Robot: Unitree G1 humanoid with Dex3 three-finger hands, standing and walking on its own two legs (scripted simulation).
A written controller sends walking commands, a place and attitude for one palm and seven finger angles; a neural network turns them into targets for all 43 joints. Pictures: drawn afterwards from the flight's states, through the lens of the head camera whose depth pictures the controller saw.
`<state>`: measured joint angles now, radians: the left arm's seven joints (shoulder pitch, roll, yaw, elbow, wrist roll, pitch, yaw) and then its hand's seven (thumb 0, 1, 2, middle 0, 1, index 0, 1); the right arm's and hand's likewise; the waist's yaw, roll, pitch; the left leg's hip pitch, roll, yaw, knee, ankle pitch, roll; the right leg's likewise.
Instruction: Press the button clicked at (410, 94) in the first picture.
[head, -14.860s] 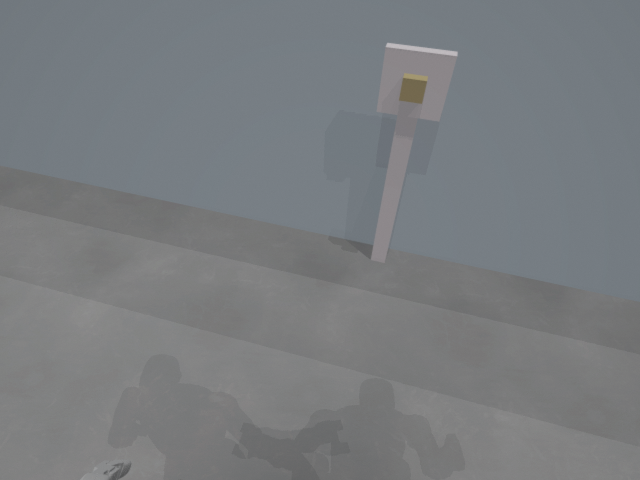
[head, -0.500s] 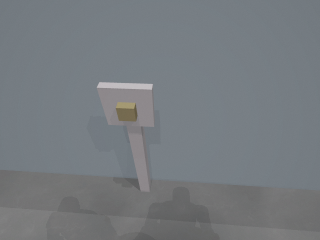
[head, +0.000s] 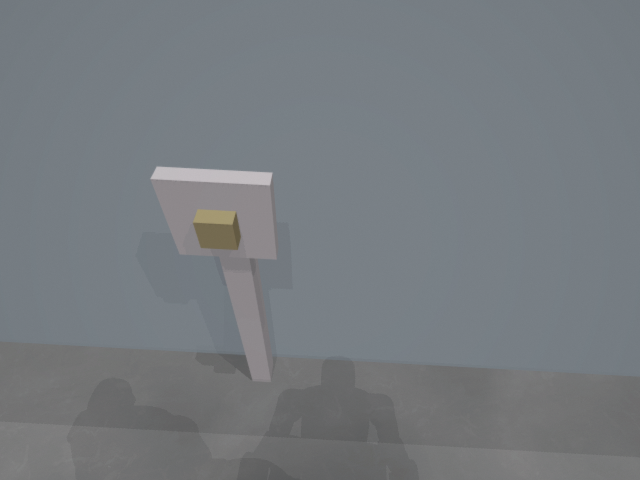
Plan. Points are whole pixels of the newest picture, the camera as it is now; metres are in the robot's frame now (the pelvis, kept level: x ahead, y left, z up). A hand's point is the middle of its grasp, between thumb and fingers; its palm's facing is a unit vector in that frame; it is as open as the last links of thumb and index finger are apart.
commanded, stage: come to a stop and stand still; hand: left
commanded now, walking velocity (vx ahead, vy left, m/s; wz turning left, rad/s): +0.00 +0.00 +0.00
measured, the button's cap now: (218, 228) +0.48 +0.20 +0.00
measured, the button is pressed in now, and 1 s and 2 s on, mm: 0 0 0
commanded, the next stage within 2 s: look again from close up in 0.58 s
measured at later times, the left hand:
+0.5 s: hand out of the picture +0.01 +0.16 -0.18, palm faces +0.02 -0.98 -0.18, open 7.4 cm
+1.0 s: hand out of the picture +0.01 +0.15 -0.17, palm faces +0.03 -0.98 -0.19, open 7.4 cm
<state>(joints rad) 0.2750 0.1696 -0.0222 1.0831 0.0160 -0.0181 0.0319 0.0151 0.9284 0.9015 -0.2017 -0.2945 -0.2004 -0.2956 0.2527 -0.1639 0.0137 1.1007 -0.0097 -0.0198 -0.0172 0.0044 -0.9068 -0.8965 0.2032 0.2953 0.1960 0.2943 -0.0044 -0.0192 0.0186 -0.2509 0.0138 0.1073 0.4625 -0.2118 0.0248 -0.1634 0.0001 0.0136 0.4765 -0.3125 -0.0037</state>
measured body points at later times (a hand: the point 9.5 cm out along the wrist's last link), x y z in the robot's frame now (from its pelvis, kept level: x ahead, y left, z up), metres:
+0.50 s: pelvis +0.02 -0.01 +0.00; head +0.03 -0.01 +0.45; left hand +0.01 +0.21 -0.16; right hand +0.04 -0.24 -0.16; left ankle +0.02 +0.10 -0.74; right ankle -0.04 -0.12 -0.74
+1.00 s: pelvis +0.02 -0.02 +0.00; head +0.03 -0.02 +0.45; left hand +0.01 +0.20 -0.16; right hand +0.04 -0.24 -0.16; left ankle +0.02 +0.10 -0.74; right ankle -0.04 -0.12 -0.74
